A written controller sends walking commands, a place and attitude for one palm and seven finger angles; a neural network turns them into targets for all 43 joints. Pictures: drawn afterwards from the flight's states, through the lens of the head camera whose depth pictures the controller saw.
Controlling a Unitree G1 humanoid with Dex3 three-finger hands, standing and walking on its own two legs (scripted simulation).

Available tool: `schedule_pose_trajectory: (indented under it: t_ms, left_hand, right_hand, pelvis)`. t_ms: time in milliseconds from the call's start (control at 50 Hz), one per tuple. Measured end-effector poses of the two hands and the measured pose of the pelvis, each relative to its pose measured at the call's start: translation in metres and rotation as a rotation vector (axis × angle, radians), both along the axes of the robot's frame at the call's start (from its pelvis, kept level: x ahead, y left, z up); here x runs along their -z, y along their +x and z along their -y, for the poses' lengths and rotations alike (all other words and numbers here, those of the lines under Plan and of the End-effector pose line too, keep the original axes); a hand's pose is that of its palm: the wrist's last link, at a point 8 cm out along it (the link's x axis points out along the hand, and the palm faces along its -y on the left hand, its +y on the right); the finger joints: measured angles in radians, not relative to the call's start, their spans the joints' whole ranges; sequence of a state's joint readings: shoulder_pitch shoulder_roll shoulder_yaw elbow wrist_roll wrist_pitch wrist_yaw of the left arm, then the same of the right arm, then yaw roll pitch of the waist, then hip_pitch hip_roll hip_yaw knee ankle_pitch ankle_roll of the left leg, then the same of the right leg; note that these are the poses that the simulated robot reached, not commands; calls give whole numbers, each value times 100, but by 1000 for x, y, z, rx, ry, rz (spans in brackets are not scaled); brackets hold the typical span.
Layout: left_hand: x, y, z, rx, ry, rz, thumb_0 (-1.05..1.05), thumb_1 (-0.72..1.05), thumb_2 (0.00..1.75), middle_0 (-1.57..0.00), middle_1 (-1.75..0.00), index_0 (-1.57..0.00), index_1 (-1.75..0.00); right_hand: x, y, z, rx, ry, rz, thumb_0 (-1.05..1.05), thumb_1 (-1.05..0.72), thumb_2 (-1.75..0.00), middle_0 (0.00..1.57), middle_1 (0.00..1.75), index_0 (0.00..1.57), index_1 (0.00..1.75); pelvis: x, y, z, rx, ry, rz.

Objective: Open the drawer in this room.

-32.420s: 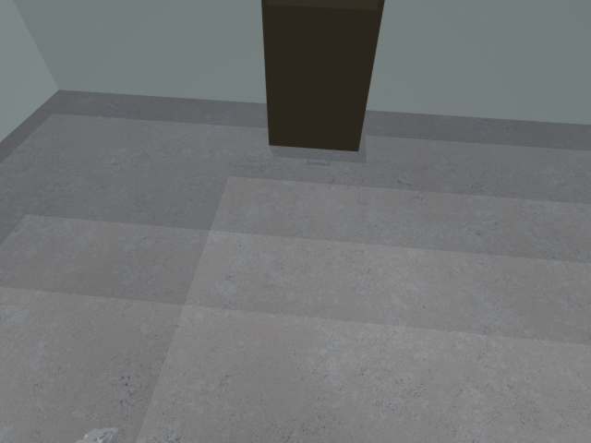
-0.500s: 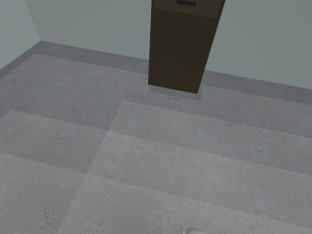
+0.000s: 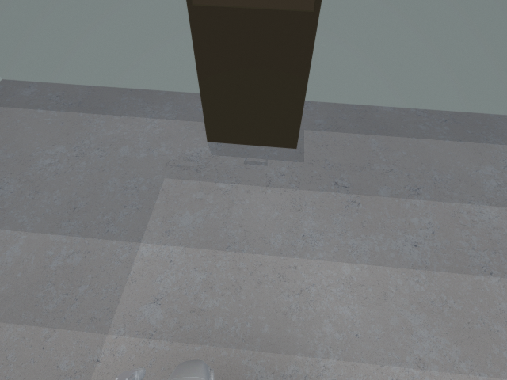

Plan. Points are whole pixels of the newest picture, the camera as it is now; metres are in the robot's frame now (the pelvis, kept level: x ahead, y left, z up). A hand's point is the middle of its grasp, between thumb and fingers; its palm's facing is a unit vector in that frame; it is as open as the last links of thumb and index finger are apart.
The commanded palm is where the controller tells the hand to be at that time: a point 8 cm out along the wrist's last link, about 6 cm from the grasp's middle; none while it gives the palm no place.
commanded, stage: turn or walk to find it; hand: left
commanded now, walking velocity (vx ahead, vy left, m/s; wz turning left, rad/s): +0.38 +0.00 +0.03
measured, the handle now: out of the picture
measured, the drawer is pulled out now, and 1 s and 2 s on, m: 0.00 0.00 0.00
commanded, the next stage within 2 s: stand and wait in 0.10 s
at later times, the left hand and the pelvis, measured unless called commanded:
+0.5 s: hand out of the picture +0.12 +0.23 -0.18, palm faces +0.10 -0.99 -0.12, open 7.4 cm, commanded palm none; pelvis +0.15 +0.08 +0.00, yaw +0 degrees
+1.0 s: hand (144, 360) +0.18 +0.21 -0.17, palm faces +0.04 -0.99 -0.16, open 7.4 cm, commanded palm none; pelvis +0.19 +0.05 +0.01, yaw +0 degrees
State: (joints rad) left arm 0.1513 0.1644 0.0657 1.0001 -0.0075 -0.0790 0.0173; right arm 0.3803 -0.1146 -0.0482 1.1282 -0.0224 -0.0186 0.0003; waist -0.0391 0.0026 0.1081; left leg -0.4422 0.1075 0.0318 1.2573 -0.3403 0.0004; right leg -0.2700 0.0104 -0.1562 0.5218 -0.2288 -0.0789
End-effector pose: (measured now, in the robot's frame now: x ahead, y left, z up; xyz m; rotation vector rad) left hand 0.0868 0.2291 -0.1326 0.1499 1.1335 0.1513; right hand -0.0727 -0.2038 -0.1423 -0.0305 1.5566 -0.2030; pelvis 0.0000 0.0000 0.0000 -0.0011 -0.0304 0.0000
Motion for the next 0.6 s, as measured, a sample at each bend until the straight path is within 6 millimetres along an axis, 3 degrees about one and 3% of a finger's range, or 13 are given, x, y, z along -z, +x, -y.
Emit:
schedule_pose_trajectory:
  t_ms: [80,180,280,340,400,500,600]
  left_hand:
    - [-5,-17,-21,-31,44,-95,-4,96,89,-21,-30,-21,-30]
    - [-1,-36,-31,-86,21,-207,-2,94,89,-20,-30,-20,-30]
    - [13,-45,-34,-141,-45,-318,-1,92,89,-20,-30,-20,-30]
    - [29,-42,-38,-157,-86,-382,0,91,89,-20,-30,-20,-30]
    - [33,-26,-43,-141,-99,-403,0,91,89,-20,-30,-20,-30]
    - [24,22,-53,-108,-99,-331,0,91,89,-20,-30,-20,-30]
    - [16,65,-57,-75,-72,-243,0,91,89,-20,-30,-20,-30]
  right_hand:
    - [-2,96,10,-60,-19,176,0,-91,-90,20,30,20,30]
    - [-16,194,21,-143,-80,307,2,-95,-90,20,30,20,30]
    - [-27,283,2,-238,-118,398,1,-94,-90,20,30,20,30]
    - [-25,324,-19,-277,-137,454,1,-93,-90,20,30,20,30]
    - [-27,339,-41,-279,-128,469,0,-92,-90,20,30,20,30]
    - [-24,331,-69,-229,-77,428,0,-92,-90,20,30,20,30]
    - [-22,327,-63,-171,-82,420,-4,-96,-89,21,30,21,30]
  pelvis:
    - [-6,29,-2,-4,-8,-5]
    - [-8,66,-15,-19,-21,-5]
    - [-3,104,-38,-28,-36,-2]
    - [8,128,-55,-24,-45,2]
    - [7,138,-65,-1,-28,17]
    - [-3,150,-76,-2,-31,15]
    - [-6,158,-78,-8,-16,1]
